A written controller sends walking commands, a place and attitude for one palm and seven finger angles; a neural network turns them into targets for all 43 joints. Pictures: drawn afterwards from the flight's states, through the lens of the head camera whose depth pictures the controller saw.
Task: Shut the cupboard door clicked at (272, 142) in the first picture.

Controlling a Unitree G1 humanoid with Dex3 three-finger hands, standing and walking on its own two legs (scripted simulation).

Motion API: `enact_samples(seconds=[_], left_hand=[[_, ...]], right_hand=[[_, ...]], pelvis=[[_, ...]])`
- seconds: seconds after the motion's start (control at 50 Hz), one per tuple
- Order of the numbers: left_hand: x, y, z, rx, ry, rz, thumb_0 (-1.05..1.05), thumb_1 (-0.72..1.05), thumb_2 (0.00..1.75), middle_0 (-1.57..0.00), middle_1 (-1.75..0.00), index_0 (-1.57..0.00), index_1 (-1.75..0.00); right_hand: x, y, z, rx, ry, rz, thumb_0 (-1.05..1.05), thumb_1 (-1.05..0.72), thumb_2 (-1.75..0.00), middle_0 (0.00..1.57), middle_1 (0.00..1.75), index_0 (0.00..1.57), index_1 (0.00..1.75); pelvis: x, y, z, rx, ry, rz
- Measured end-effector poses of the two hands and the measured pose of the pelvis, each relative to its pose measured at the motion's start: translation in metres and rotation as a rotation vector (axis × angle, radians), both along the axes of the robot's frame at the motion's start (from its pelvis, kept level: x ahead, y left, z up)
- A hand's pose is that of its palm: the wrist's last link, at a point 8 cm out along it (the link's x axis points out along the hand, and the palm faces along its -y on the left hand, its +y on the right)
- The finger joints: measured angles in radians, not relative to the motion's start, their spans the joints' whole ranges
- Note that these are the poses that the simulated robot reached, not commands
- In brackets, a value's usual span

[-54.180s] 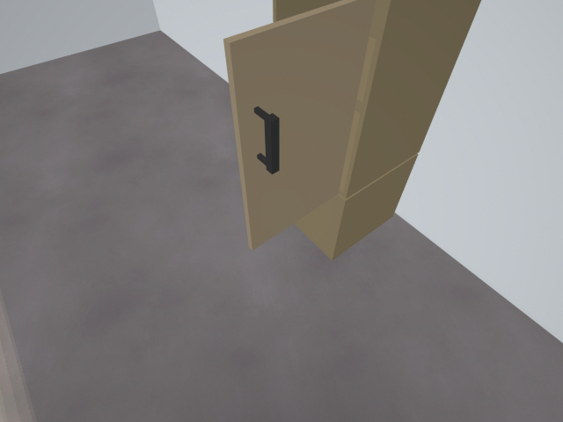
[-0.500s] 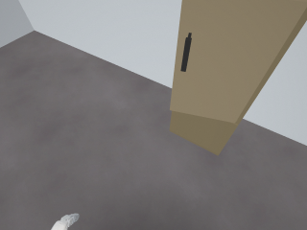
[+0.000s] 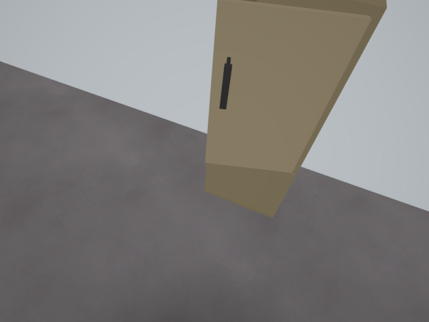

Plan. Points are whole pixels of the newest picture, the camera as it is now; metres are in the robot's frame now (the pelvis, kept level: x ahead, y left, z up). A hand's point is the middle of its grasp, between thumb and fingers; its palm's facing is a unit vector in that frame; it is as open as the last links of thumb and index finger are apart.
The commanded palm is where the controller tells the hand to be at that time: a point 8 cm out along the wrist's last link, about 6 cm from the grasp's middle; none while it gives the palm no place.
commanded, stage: take the last steps up to it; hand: left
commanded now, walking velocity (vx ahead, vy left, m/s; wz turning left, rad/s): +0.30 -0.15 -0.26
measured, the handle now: (225, 83) +0.70 +0.01 +0.05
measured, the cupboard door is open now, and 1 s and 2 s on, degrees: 17 17 17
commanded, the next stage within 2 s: come to a stop and stand still in 0.74 s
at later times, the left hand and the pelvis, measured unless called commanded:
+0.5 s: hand out of the picture +0.14 +0.10 -0.16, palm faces -0.08 -0.98 -0.18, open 7.3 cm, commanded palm none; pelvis +0.09 -0.08 +0.01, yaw -4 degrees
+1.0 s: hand (198, 246) +0.32 +0.05 -0.17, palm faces -0.08 -0.97 -0.23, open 7.3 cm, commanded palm none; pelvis +0.25 -0.14 -0.01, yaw -6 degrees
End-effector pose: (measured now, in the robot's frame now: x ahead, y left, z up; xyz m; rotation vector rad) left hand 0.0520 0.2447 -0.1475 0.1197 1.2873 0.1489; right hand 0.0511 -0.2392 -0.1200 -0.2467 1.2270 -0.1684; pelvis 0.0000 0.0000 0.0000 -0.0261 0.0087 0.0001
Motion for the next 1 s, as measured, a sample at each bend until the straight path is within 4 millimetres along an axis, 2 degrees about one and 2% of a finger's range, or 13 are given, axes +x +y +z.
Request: enact_samples(seconds=[0.08,0.16,0.28,0.34,0.4,0.5,0.62,0.68,0.72,0.78,0.9,1.0], left_hand=[[0.008,0.0,0.009,0.002,0.014,-0.039,0.01,0.91,0.9,-0.2,-0.3,-0.2,-0.3],[0.028,-0.01,0.017,0.009,0.021,-0.098,0.01,0.91,0.9,-0.2,-0.3,-0.2,-0.3],[0.08,-0.044,0.021,0.031,-0.045,-0.179,0.01,0.91,0.9,-0.2,-0.3,-0.2,-0.3],[0.096,-0.062,0.02,0.045,-0.098,-0.169,0.01,0.91,0.9,-0.2,-0.3,-0.2,-0.3],[0.096,-0.077,0.022,0.041,-0.09,-0.143,0.0,0.91,0.9,-0.2,-0.3,-0.2,-0.3],[0.084,-0.096,0.013,0.012,0.017,-0.118,0.0,0.92,0.9,-0.2,-0.3,-0.2,-0.3],[0.08,-0.106,-0.01,-0.038,0.153,-0.072,0.01,0.92,0.9,-0.2,-0.3,-0.2,-0.3],[0.089,-0.106,-0.022,-0.049,0.205,-0.069,0.01,0.91,0.9,-0.2,-0.3,-0.2,-0.3],[0.105,-0.107,-0.02,-0.044,0.212,-0.084,0.01,0.91,0.9,-0.2,-0.3,-0.2,-0.3],[0.141,-0.111,-0.01,-0.033,0.168,-0.094,0.01,0.91,0.9,-0.2,-0.3,-0.2,-0.3],[0.219,-0.126,0.009,0.012,0.04,-0.112,0.01,0.93,0.9,-0.2,-0.3,-0.2,-0.3],[0.262,-0.148,0.008,0.056,-0.008,-0.13,0.01,0.92,0.9,-0.2,-0.3,-0.2,-0.3]], right_hand=[[-0.018,0.001,0.002,0.018,0.029,-0.047,0.01,-0.9,-0.9,0.2,0.3,0.2,0.3],[-0.042,-0.01,0.0,0.032,0.066,-0.121,0.01,-0.9,-0.9,0.21,0.3,0.2,0.3],[-0.081,-0.046,-0.015,0.045,0.176,-0.219,0.01,-0.9,-0.9,0.21,0.3,0.2,0.3],[-0.085,-0.067,-0.024,0.046,0.242,-0.231,0.01,-0.9,-0.9,0.2,0.3,0.2,0.3],[-0.061,-0.082,-0.019,0.038,0.241,-0.219,0.01,-0.91,-0.9,0.2,0.3,0.2,0.3],[0.013,-0.095,-0.009,0.034,0.12,-0.178,0.01,-0.91,-0.9,0.2,0.3,0.19,0.3],[0.112,-0.088,-0.011,0.035,-0.006,-0.106,0.01,-0.91,-0.9,0.2,0.3,0.19,0.3],[0.148,-0.082,-0.017,0.028,-0.06,-0.087,0.01,-0.91,-0.9,0.2,0.3,0.19,0.3],[0.159,-0.08,-0.016,0.036,-0.066,-0.095,0.0,-0.91,-0.9,0.2,0.3,0.2,0.3],[0.162,-0.081,-0.013,0.046,-0.031,-0.118,0.0,-0.92,-0.9,0.2,0.3,0.2,0.3],[0.158,-0.103,-0.016,0.07,0.093,-0.15,0.0,-0.93,-0.9,0.2,0.3,0.2,0.3],[0.167,-0.125,-0.033,0.106,0.167,-0.189,0.01,-0.92,-0.9,0.2,0.3,0.2,0.3]], pelvis=[[0.004,-0.002,0.007,-0.007,0.008,-0.032],[0.012,-0.011,0.01,-0.005,0.014,-0.067],[0.03,-0.041,0.002,0.012,0.013,-0.097],[0.041,-0.056,-0.004,0.009,0.005,-0.092],[0.056,-0.066,0.001,0.013,0.002,-0.088],[0.086,-0.077,0.006,0.012,0.008,-0.078],[0.133,-0.08,-0.005,-0.007,-0.003,-0.077],[0.155,-0.079,-0.015,0.004,-0.01,-0.1],[0.166,-0.082,-0.013,0.016,-0.012,-0.112],[0.182,-0.087,-0.005,0.022,-0.009,-0.11],[0.217,-0.109,0.004,0.02,-0.007,-0.1],[0.247,-0.136,-0.005,0.046,-0.013,-0.097]])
